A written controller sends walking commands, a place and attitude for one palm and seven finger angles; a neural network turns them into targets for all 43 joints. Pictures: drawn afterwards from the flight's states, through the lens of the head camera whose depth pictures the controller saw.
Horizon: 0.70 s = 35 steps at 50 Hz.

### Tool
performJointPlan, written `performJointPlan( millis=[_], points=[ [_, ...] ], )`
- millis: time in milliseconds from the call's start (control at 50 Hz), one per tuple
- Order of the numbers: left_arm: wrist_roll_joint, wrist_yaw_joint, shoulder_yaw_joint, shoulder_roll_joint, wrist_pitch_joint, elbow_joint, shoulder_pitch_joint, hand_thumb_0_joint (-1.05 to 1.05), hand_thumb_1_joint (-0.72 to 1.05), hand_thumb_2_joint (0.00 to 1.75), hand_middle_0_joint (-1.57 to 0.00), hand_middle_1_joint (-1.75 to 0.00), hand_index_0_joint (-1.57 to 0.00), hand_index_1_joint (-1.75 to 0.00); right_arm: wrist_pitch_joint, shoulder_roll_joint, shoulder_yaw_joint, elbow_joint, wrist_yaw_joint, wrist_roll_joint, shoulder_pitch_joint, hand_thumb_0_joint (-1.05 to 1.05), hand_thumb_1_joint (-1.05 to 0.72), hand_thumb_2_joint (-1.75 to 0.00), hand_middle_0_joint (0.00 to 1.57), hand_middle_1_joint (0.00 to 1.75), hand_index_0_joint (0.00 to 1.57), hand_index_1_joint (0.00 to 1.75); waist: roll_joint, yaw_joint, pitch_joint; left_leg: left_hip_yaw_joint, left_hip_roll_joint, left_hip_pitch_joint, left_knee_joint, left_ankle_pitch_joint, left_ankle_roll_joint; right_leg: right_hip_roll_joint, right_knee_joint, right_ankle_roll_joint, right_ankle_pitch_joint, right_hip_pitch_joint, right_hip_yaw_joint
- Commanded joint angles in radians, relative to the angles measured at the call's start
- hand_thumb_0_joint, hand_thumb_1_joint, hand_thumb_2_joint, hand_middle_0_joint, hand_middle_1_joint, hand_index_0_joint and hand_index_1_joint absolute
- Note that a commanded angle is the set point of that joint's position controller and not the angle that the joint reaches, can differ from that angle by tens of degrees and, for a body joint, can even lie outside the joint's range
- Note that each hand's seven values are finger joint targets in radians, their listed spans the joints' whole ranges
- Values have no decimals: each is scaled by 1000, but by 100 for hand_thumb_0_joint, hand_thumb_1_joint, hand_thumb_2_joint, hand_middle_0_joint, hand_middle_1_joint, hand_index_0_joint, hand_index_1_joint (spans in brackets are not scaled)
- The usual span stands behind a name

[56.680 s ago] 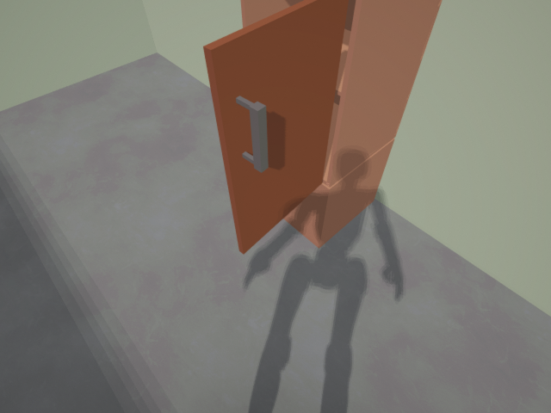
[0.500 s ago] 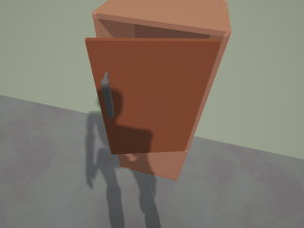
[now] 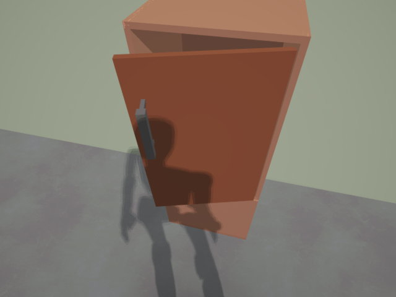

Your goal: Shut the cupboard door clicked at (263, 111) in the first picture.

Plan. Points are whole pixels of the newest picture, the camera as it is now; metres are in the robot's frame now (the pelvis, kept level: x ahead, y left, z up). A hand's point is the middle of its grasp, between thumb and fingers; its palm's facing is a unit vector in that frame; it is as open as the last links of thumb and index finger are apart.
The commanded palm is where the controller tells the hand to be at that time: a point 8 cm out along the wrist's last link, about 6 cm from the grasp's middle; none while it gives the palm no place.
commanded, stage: look again from close up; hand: left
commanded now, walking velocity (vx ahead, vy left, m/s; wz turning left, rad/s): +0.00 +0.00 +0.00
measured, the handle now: (147, 130) +0.47 +0.16 +0.08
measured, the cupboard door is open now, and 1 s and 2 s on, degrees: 18 18 18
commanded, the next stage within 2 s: raise the hand and make a fist in 0.16 s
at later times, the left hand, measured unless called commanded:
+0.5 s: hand (113, 246) +0.21 +0.18 +0.03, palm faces +0.24 -0.97 -0.06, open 7.0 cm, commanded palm +0.11 +0.23 -0.04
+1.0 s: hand (122, 255) +0.20 +0.17 -0.01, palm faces +0.04 -1.00 +0.01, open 4.6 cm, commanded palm +0.16 +0.23 +0.01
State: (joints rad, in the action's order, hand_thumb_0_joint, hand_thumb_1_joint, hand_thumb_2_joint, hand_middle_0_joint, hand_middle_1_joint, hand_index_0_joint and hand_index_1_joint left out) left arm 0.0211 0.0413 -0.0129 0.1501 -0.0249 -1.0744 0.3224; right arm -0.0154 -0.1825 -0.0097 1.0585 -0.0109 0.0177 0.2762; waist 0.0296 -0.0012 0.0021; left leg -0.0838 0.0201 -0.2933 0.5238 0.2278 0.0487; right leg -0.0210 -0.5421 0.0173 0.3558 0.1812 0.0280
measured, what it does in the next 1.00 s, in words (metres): lowers itself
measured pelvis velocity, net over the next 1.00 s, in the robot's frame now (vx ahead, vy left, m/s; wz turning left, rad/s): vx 0.00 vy -0.02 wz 0.04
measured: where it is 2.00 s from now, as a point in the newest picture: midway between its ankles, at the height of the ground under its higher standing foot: outside the picture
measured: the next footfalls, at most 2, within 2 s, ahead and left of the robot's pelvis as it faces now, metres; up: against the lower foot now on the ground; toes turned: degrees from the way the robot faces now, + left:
none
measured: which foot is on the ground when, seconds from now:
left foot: down 0.00-1.00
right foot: down 0.00-1.00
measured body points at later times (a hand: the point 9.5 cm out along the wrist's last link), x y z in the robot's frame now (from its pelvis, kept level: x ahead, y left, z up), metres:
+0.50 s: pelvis -0.01 -0.02 -0.03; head -0.03 -0.04 +0.42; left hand +0.19 +0.23 +0.03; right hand +0.14 -0.27 -0.12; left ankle +0.04 +0.09 -0.73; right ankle +0.01 -0.11 -0.73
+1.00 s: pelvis +0.00 -0.02 -0.07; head +0.04 -0.03 +0.38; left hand +0.20 +0.22 -0.01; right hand +0.19 -0.24 -0.15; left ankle +0.03 +0.09 -0.73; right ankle +0.01 -0.11 -0.73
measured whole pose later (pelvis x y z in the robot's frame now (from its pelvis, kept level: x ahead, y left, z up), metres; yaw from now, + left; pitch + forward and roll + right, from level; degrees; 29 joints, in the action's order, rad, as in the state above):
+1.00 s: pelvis +0.00 -0.02 -0.07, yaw +2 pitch +12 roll -1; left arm -0.32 -0.29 0.16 0.23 -0.21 0.04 0.40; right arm -0.23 -0.20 0.02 0.56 -0.07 -0.04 0.25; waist 0.05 -0.02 0.14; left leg 0.02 0.00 -0.81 1.06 0.45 0.01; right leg 0.03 -1.04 -0.05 0.51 0.74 -0.08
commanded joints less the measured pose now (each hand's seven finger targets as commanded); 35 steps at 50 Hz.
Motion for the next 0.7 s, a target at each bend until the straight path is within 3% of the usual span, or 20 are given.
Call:
performJointPlan(
  millis=[0,140,220,240,260,280,300,320,340,360,380,400,420,440,480,520,580,620,660,680],
  points=[
    [-1,8,25,136,-16,40,44,0,90,90,-20,-30,-20,-30,-31,-115,-15,-46,-7,-5,17,0,-90,-90,20,30,20,30,-68,-1,-48,135,-119,76,-114,-133,7,-57,109,-57,-171,80,64],
    [-3,3,32,185,-12,54,8,0,90,90,-20,-30,-20,-30,-31,-145,-18,-45,-10,-6,-41,0,-90,-90,20,30,20,30,-28,-3,5,116,-123,131,-89,-227,2,-68,110,-54,-285,42,76],
    [-1,1,33,201,-10,56,-15,0,90,90,-20,-30,-20,-30,-29,-159,-19,-39,-11,-6,-67,0,-90,-90,20,30,20,30,-33,-4,-5,114,-128,135,-92,-236,0,-70,123,-52,-302,38,77],
    [9,41,25,136,-16,41,46,0,90,90,-20,-30,-20,-30,-23,-140,-16,-97,-11,-14,-71,0,-90,-90,20,30,20,30,-7,-1,-38,84,-153,128,81,-406,-26,-97,133,-27,-513,84,109],
    [-93,81,527,801,-283,1664,-828,0,90,90,-20,-30,-20,-30,-207,-326,-64,-324,-85,-44,42,0,-90,-90,20,30,20,30,32,127,314,164,-83,448,143,-460,-20,1,-196,-41,-554,129,-68],
    [-132,77,73,208,-199,1253,-17,0,90,90,-22,-32,-22,-32,-298,-200,10,-339,-118,-103,-51,0,-90,-90,20,30,20,30,410,32,433,210,-130,580,79,-597,-33,36,-392,-19,-156,281,-114],
    [-179,133,145,216,-150,1265,-2,0,90,90,-24,-34,-24,-34,-314,-193,-7,-304,-118,-97,-67,0,-90,-90,20,30,20,30,267,10,429,223,-132,421,29,-610,-79,33,-481,-34,-33,219,-111],
    [-162,101,-15,-58,-54,1054,189,0,90,90,-25,-36,-25,-36,-308,-125,-17,-305,-67,-79,-55,0,-90,-90,20,30,20,30,231,44,208,203,-124,224,-105,-436,-61,21,-401,-27,44,347,-100],
    [-178,87,22,37,-100,1294,-78,0,90,90,-27,-38,-27,-38,-317,-177,-51,-402,-30,-65,-68,0,-90,-90,20,30,20,30,155,39,115,194,-105,81,-68,-235,-62,2,-275,-40,7,332,-86],
    [-185,69,87,76,-134,1239,30,0,90,90,-29,-40,-29,-40,-332,-176,-66,-439,-27,-57,-96,0,-90,-90,20,30,20,30,124,14,68,158,-72,-47,5,-22,-61,5,-188,-52,1,321,-100],
    [-193,48,122,85,-180,1119,109,0,90,90,-31,-42,-31,-42,-339,-170,-57,-453,-28,-56,-112,0,-90,-90,20,30,20,30,3,8,-24,143,-32,-180,67,122,-63,3,-98,-49,36,356,-98],
    [-205,11,192,106,-226,965,251,0,90,90,-33,-44,-33,-44,-331,-163,-63,-459,-21,-59,-100,0,-90,-90,20,30,20,30,-97,-10,-64,127,-5,-245,114,152,-68,-2,-34,-52,120,383,-74],
    [-237,-46,184,58,-296,882,318,0,90,90,-35,-46,-35,-46,-321,-156,-58,-484,-10,-56,-121,0,-90,-90,20,30,20,30,-281,-16,-79,121,-4,-329,204,135,-64,-9,-44,-45,165,442,-33],
    [-270,-115,203,42,-380,872,333,0,90,90,-36,-48,-36,-48,-314,-167,-59,-500,-4,-42,-130,0,-90,-90,20,30,20,30,-341,-22,-45,113,0,-393,267,122,-65,-10,-103,-43,125,472,-28],
    [-320,-269,230,68,-532,851,316,0,90,90,-40,-52,-40,-52,-313,-178,-77,-523,-5,-36,-146,0,-90,-90,20,30,20,30,-471,-32,13,97,9,-534,385,167,-73,-39,-187,-11,83,494,66],
    [-344,-352,277,132,-547,823,289,0,90,90,-44,-56,-44,-56,-301,-189,-82,-595,-3,-50,-166,0,-90,-90,20,30,20,30,-329,-55,48,74,22,-573,411,224,-68,-47,-200,-16,201,477,125],
    [-357,-365,313,224,-513,1073,100,0,90,90,-49,-62,-49,-62,-303,-188,-68,-694,-11,-57,-186,0,-90,-90,20,30,20,30,20,-72,170,54,34,-555,442,286,-45,-39,-197,-40,458,504,162],
    [-349,-306,328,268,-541,1312,-37,0,90,90,-53,-66,-53,-66,-323,-175,-62,-709,-17,-45,-169,0,-90,-90,20,30,20,30,95,-57,308,79,16,-512,470,286,-29,-23,-236,-46,472,521,169],
    [-341,-246,300,247,-607,1486,-80,0,90,90,-57,-70,-57,-70,-345,-153,-51,-692,-26,-40,-149,0,-90,-90,20,30,20,30,105,-23,352,95,2,-465,498,268,-19,-9,-244,-46,419,548,161],
    [-334,-229,278,240,-635,1522,-83,0,90,90,-58,-72,-58,-72,-354,-155,-47,-672,-33,-36,-130,0,-90,-90,20,30,20,30,113,-4,335,100,-3,-460,508,265,-16,2,-258,-52,395,580,144]
  ],
)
